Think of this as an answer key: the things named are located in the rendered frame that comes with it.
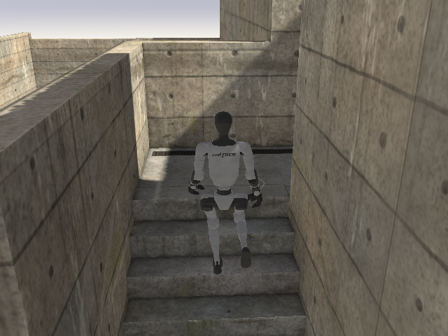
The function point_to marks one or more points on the stairs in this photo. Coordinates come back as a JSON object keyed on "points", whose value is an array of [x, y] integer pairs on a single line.
{"points": [[171, 285]]}

